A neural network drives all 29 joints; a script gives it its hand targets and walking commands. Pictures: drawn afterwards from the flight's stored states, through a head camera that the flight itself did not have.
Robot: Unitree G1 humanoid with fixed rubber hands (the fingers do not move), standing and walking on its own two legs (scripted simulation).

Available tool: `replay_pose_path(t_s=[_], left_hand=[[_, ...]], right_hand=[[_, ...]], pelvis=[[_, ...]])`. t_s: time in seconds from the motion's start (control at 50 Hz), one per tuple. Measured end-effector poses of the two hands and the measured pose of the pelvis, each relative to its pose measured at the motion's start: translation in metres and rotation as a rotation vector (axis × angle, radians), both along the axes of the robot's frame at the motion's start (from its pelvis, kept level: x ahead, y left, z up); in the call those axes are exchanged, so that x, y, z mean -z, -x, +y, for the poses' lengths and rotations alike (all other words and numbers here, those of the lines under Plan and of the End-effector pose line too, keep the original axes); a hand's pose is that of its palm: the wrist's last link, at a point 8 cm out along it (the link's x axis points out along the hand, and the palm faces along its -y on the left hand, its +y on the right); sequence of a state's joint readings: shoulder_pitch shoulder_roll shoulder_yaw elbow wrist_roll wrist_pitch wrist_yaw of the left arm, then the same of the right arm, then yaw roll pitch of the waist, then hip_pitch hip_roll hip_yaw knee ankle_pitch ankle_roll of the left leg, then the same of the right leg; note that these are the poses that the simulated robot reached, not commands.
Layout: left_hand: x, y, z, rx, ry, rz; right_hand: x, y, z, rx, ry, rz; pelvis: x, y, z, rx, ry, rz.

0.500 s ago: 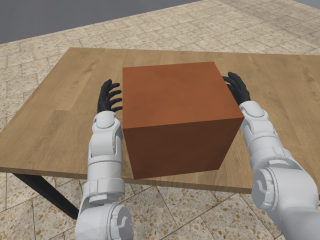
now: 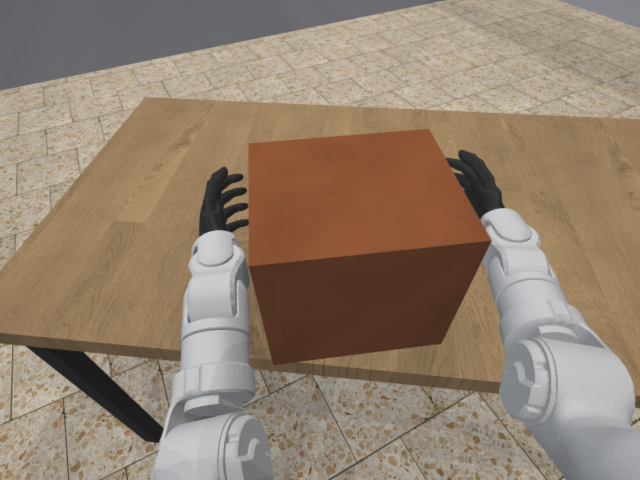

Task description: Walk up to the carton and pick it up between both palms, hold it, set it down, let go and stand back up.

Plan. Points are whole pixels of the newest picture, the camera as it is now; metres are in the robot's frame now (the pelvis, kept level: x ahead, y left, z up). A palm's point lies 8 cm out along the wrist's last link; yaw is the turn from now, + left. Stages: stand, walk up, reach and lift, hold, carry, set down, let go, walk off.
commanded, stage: set down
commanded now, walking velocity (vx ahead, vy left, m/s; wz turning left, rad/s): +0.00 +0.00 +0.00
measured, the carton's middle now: (349, 248) +0.40 +0.00 +0.07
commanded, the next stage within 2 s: none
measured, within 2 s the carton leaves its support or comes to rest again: rests again in 1.06 s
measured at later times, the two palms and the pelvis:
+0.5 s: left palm (218, 233) +0.37 +0.17 +0.13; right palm (482, 210) +0.43 -0.17 +0.12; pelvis +0.01 +0.00 +0.00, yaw +0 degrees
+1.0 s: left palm (222, 234) +0.38 +0.17 +0.12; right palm (482, 216) +0.43 -0.17 +0.11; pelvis +0.01 +0.00 +0.00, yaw -1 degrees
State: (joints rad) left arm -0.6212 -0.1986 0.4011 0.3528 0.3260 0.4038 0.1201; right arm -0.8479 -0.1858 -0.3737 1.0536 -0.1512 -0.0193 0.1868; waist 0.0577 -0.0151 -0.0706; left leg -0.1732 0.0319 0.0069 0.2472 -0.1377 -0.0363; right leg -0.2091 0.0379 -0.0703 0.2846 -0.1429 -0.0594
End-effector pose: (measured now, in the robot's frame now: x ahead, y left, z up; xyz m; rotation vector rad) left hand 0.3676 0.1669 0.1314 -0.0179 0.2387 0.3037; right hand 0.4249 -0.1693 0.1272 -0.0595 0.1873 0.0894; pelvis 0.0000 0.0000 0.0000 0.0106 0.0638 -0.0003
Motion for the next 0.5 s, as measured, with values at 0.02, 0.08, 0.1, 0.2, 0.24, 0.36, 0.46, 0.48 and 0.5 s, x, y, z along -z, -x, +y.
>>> replay_pose_path(t_s=[0.02, 0.08, 0.1, 0.2, 0.24, 0.36, 0.46, 0.48, 0.5], left_hand=[[0.0, 0.0001, 0.0, 0.0, 0.0, -0.001], [-0.0001, 0.0003, -0.0001, 0.001, -0.002, -0.004], [-0.0001, 0.0004, 0.0, 0.001, -0.003, -0.005], [0.0007, -0.0001, 0.0001, 0.002, 0.0, -0.008], [0.0013, -0.0005, 0.0003, 0.002, 0.001, -0.009], [0.0031, -0.0016, 0.0006, 0.004, 0.002, -0.017], [0.0038, -0.0015, 0.0006, 0.003, 0.001, -0.025], [0.0038, -0.0015, 0.0006, 0.003, 0.001, -0.026], [0.0039, -0.0015, 0.0006, 0.003, 0.0, -0.026]], right_hand=[[0.0001, 0.0001, -0.0001, 0.0, -0.001, -0.001], [0.0003, 0.0004, -0.0002, -0.001, -0.005, -0.006], [0.0004, 0.0005, -0.0002, -0.001, -0.005, -0.007], [0.001, 0.0001, -0.0002, -0.002, -0.004, -0.011], [0.0013, -0.0003, -0.0002, -0.003, -0.002, -0.012], [0.0026, -0.0012, 0.0, -0.004, 0.001, -0.019], [0.0029, -0.001, 0.0, -0.004, 0.0, -0.024], [0.003, -0.0009, 0.0, -0.004, 0.0, -0.025], [0.0031, -0.0009, 0.0, -0.003, -0.001, -0.025]], pelvis=[[0.0, -0.0001, 0.0001, 0.0, 0.0, -0.001], [0.0, -0.0005, 0.0004, 0.0, 0.0, -0.003], [0.0, -0.0006, 0.0005, 0.0, 0.0, -0.003], [0.0, -0.0019, 0.0006, 0.001, -0.001, -0.003], [0.0, -0.0026, 0.0006, 0.002, -0.001, -0.003], [0.0, -0.0047, 0.001, 0.004, -0.001, -0.004], [0.0001, -0.006, 0.0019, 0.007, -0.001, -0.006], [0.0001, -0.0062, 0.0021, 0.008, -0.001, -0.006], [0.0001, -0.0063, 0.0022, 0.009, -0.001, -0.007]])
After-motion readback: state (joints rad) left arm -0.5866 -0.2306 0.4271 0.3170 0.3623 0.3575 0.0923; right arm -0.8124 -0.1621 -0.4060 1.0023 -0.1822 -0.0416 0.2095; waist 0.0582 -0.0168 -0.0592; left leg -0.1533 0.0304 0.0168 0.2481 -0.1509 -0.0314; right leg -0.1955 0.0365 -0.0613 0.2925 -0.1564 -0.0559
